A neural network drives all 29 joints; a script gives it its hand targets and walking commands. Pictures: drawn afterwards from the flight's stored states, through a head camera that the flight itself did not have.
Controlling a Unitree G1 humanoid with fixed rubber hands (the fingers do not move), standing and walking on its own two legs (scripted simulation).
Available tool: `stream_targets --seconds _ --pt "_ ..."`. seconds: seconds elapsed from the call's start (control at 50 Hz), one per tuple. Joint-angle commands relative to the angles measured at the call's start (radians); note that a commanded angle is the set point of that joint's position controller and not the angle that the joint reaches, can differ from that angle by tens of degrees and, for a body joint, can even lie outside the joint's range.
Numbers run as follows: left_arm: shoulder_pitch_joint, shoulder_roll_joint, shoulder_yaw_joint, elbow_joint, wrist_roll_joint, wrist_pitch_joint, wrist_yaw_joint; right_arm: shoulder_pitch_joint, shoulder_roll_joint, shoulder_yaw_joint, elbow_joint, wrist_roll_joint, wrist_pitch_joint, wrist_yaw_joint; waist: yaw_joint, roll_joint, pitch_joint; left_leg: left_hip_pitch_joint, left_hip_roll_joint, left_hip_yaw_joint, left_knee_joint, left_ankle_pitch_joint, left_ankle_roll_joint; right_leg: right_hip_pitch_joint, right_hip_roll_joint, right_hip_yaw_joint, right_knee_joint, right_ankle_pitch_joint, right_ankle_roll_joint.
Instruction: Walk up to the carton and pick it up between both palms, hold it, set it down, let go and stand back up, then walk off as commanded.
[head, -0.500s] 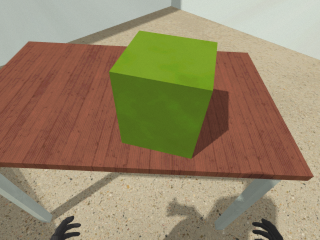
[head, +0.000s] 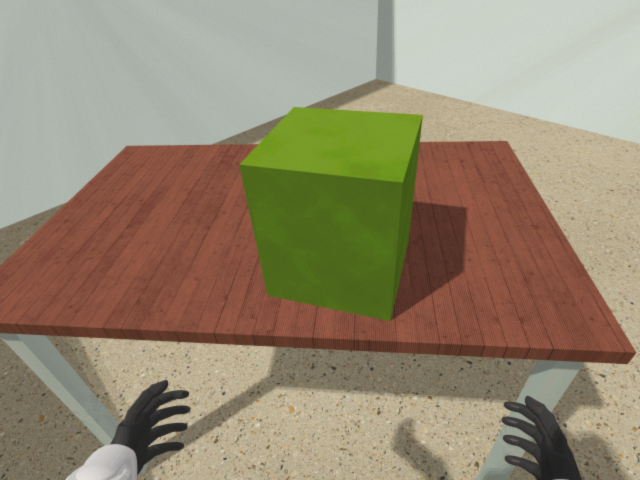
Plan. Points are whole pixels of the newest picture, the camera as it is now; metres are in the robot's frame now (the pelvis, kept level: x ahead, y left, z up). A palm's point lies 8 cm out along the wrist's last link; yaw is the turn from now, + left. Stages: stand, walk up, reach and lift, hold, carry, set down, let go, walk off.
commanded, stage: reach and lift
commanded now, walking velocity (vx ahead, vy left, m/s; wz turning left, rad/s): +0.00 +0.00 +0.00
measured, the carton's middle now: (340, 210) +0.50 +0.03 +0.11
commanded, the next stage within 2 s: none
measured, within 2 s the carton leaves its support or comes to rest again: neither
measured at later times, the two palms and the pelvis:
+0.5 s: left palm (88, 457) +0.14 +0.29 +0.05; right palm (480, 414) +0.20 -0.13 +0.06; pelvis +0.00 +0.03 +0.00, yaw +5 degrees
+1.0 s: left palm (107, 371) +0.22 +0.28 +0.09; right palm (464, 353) +0.25 -0.12 +0.10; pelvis +0.06 +0.05 +0.01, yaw +4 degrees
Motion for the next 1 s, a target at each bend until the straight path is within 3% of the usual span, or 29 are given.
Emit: stream_targets --seconds 0.0,0.04,0.08,0.1,0.14,0.16,0.2,0.24,0.26,0.28,0.32,0.38,0.42,0.46,0.5,0.54,0.6,0.62,0.7,0.72,0.74,0.8,0.86,0.9,0.98 --pt "-0.193 0.282 0.152 -0.210 -0.022 0.002 -0.007 -0.151 0.030 0.066 -0.344 0.045 0.010 -0.044 0.052 -0.186 0.166 -0.088 -0.064 0.105 -0.108 -0.094 0.019 -0.220 -0.111 0.143 -0.354 -0.458 0.002" --pt "-0.221 0.284 0.149 -0.242 -0.027 0.008 -0.010 -0.187 0.025 0.036 -0.339 0.050 0.036 -0.058 0.031 -0.092 0.112 -0.155 -0.031 0.095 -0.145 -0.151 0.024 -0.118 -0.079 0.118 -0.310 -0.411 -0.004" --pt "-0.197 0.245 0.128 -0.278 -0.015 -0.004 -0.003 -0.185 -0.017 0.013 -0.337 0.055 0.046 -0.046 0.014 0.096 0.053 -0.395 0.070 0.057 -0.292 -0.316 0.052 0.195 0.033 0.031 -0.155 -0.205 0.028" --pt "-0.174 0.238 0.121 -0.283 0.001 -0.027 -0.003 -0.186 -0.024 -0.006 -0.314 0.056 0.046 -0.046 0.005 0.177 0.016 -0.525 0.091 0.050 -0.312 -0.344 0.057 0.324 0.045 0.026 -0.094 -0.123 0.033" --pt "-0.176 0.212 0.122 -0.290 0.013 -0.060 -0.010 -0.196 -0.038 -0.002 -0.323 0.056 0.031 -0.045 -0.002 0.215 -0.053 -0.643 0.116 0.040 -0.339 -0.387 0.070 0.474 0.065 0.015 -0.037 -0.056 0.045" --pt "-0.173 0.229 0.130 -0.310 0.009 -0.084 -0.010 -0.198 -0.026 0.008 -0.362 0.055 0.019 -0.049 0.020 0.193 -0.104 -0.632 0.100 0.061 -0.317 -0.369 0.073 0.487 0.057 0.024 -0.036 -0.064 0.048" --pt "-0.195 0.257 0.128 -0.410 -0.035 -0.126 0.003 -0.193 0.022 0.021 -0.421 0.060 -0.003 -0.057 0.030 0.142 -0.185 -0.500 0.054 0.074 -0.249 -0.287 0.050 0.357 -0.017 0.071 -0.117 -0.161 0.047" --pt "-0.186 0.302 0.135 -0.465 -0.087 -0.141 0.007 -0.140 0.072 0.034 -0.469 0.066 -0.032 -0.073 0.022 -0.002 -0.171 -0.182 -0.047 0.090 -0.105 -0.110 0.007 0.000 -0.126 0.150 -0.268 -0.338 0.005" --pt "-0.197 0.335 0.140 -0.511 -0.098 -0.152 0.009 -0.107 0.070 0.042 -0.510 0.072 -0.052 -0.090 0.012 -0.053 -0.158 -0.081 -0.071 0.080 -0.037 -0.040 -0.007 -0.158 -0.173 0.172 -0.301 -0.390 -0.018" --pt "-0.184 0.356 0.144 -0.536 -0.108 -0.154 0.012 -0.076 0.073 0.052 -0.518 0.075 -0.063 -0.102 0.001 -0.082 -0.144 0.006 -0.078 0.061 -0.004 -0.003 -0.010 -0.246 -0.185 0.178 -0.323 -0.416 -0.027" --pt "-0.159 0.361 0.113 -0.567 -0.126 -0.154 0.026 -0.081 0.074 0.044 -0.530 0.067 -0.068 -0.114 0.012 -0.049 -0.120 -0.037 -0.062 0.050 -0.036 -0.016 -0.012 -0.229 -0.152 0.148 -0.298 -0.374 -0.016" --pt "-0.110 0.351 0.074 -0.619 -0.148 -0.137 0.027 -0.103 0.057 0.008 -0.531 0.079 -0.045 -0.122 0.014 0.053 -0.081 -0.088 -0.019 0.038 -0.112 -0.118 -0.012 -0.163 -0.090 0.081 -0.257 -0.304 -0.031" --pt "-0.103 0.326 0.045 -0.638 -0.168 -0.128 0.035 -0.128 0.021 -0.033 -0.564 0.096 -0.024 -0.114 -0.006 0.158 -0.085 -0.294 0.055 -0.009 -0.237 -0.268 0.013 0.073 0.006 0.015 -0.157 -0.165 0.000" --pt "-0.057 0.293 0.030 -0.656 -0.149 -0.133 0.040 -0.133 -0.009 -0.054 -0.546 0.094 -0.001 -0.107 -0.020 0.225 -0.058 -0.477 0.115 -0.050 -0.319 -0.383 0.028 0.276 0.070 -0.017 -0.062 -0.035 0.009" --pt "-0.051 0.246 0.010 -0.664 -0.146 -0.128 0.039 -0.141 -0.044 -0.079 -0.520 0.108 0.011 -0.096 -0.049 0.249 -0.058 -0.532 0.158 -0.086 -0.358 -0.415 0.024 0.374 0.105 -0.035 -0.015 0.044 0.015" --pt "-0.021 0.235 0.015 -0.656 -0.150 -0.118 0.035 -0.140 -0.032 -0.092 -0.510 0.127 0.019 -0.089 -0.031 0.205 -0.075 -0.456 0.130 -0.063 -0.320 -0.308 0.002 0.319 0.076 -0.010 -0.059 0.056 0.000" --pt "-0.019 0.258 0.037 -0.678 -0.194 -0.106 0.028 -0.104 -0.019 -0.080 -0.588 0.139 0.015 -0.092 -0.012 0.046 -0.074 -0.241 0.060 -0.034 -0.239 -0.135 -0.030 0.108 0.019 0.028 -0.174 0.005 -0.016" --pt "-0.009 0.269 0.051 -0.700 -0.192 -0.105 0.027 -0.084 -0.010 -0.062 -0.598 0.141 0.017 -0.097 0.001 0.024 -0.066 -0.172 0.040 -0.019 -0.210 -0.096 -0.037 0.045 0.000 0.040 -0.206 -0.020 -0.024" --pt "0.001 0.262 0.056 -0.760 -0.177 -0.087 0.029 -0.063 0.002 -0.028 -0.694 0.162 0.004 -0.102 0.032 0.031 -0.031 -0.124 0.022 -0.020 -0.200 0.032 -0.050 0.000 0.004 0.041 -0.225 0.029 -0.026" --pt "-0.005 0.257 0.065 -0.743 -0.170 -0.074 0.026 -0.058 -0.007 -0.022 -0.666 0.167 0.008 -0.101 0.037 0.033 -0.033 -0.103 0.018 -0.014 -0.191 0.099 -0.058 -0.012 0.009 0.046 -0.237 0.055 -0.027" --pt "-0.008 0.250 0.067 -0.745 -0.169 -0.070 0.022 -0.069 -0.016 -0.027 -0.697 0.171 0.002 -0.101 0.025 0.032 -0.027 -0.095 0.018 -0.020 -0.187 0.117 -0.058 -0.009 0.015 0.046 -0.233 0.069 -0.027" --pt "0.037 0.257 0.091 -0.825 -0.153 -0.064 0.022 0.006 -0.006 0.005 -0.780 0.188 -0.007 -0.111 0.060 0.067 -0.050 -0.044 0.000 -0.009 -0.173 0.250 -0.066 0.016 0.006 0.055 -0.244 0.173 -0.019" --pt "0.032 0.253 0.100 -0.871 -0.150 -0.058 0.019 0.028 -0.031 -0.012 -0.790 0.183 -0.016 -0.114 0.036 0.066 -0.077 0.004 -0.002 -0.017 -0.156 0.320 -0.083 0.028 0.015 0.051 -0.246 0.223 -0.022" --pt "0.045 0.236 0.088 -0.883 -0.159 -0.057 0.023 0.026 -0.058 -0.022 -0.792 0.187 -0.027 -0.117 0.038 0.086 -0.115 0.052 -0.010 -0.013 -0.153 0.368 -0.092 0.009 0.011 0.053 -0.245 0.265 -0.017" --pt "0.041 0.263 0.104 -0.928 -0.175 -0.067 0.008 0.043 -0.060 -0.032 -0.814 0.172 -0.049 -0.134 0.011 0.052 -0.178 0.099 -0.015 -0.020 -0.124 0.439 -0.102 0.034 0.007 0.062 -0.249 0.379 -0.013"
